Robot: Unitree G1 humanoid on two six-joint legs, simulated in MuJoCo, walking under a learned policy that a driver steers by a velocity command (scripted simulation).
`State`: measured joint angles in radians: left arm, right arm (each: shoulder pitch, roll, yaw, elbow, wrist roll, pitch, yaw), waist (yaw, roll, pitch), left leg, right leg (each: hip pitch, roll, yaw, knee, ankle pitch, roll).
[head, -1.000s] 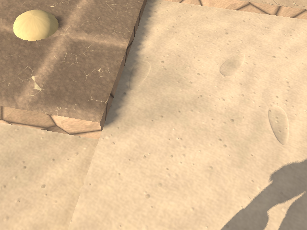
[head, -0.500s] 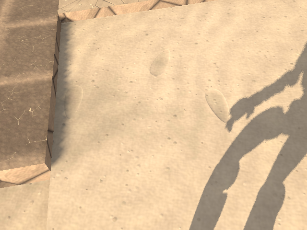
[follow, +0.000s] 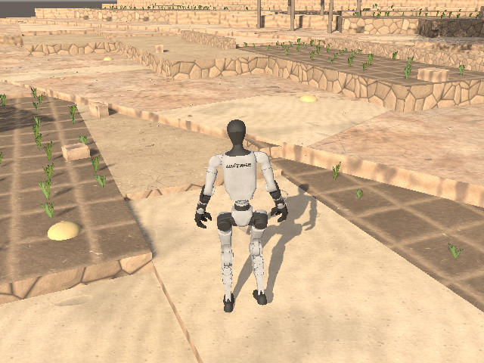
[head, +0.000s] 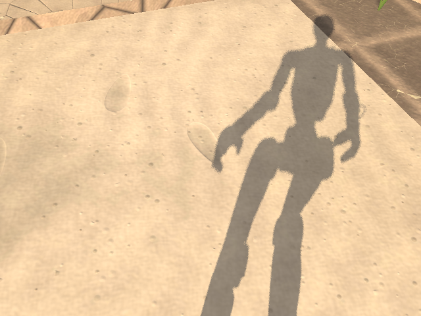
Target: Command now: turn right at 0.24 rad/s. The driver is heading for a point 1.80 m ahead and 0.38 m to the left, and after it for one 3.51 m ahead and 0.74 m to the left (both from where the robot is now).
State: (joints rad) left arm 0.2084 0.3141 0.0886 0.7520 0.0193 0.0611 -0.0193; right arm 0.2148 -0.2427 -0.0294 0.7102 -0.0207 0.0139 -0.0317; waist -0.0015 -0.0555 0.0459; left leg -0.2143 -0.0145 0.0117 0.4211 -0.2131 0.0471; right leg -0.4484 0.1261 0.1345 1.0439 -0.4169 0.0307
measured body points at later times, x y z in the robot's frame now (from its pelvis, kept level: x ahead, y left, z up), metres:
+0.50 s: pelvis -0.01 -0.02 +0.00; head -0.01 -0.02 +0.45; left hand +0.10 +0.22 -0.13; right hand +0.04 -0.28 -0.14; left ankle +0.01 +0.09 -0.74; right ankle -0.04 -0.12 -0.74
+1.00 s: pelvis -0.01 -0.02 +0.00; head +0.00 -0.02 +0.45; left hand +0.00 +0.22 -0.16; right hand +0.00 -0.25 -0.16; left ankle +0.01 +0.09 -0.74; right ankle -0.04 -0.12 -0.74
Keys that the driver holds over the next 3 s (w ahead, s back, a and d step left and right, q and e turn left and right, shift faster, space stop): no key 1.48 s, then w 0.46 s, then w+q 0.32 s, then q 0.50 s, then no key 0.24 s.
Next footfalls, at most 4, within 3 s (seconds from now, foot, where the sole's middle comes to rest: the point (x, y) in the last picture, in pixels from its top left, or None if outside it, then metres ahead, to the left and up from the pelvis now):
0.18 right None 0.00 -0.12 -0.78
2.20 left None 0.40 0.04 -0.78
2.76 right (215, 267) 0.64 -0.05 -0.78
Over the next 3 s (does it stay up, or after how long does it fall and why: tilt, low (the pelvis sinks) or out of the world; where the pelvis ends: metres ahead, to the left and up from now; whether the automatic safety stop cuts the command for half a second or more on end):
stays up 0.50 -0.02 0.00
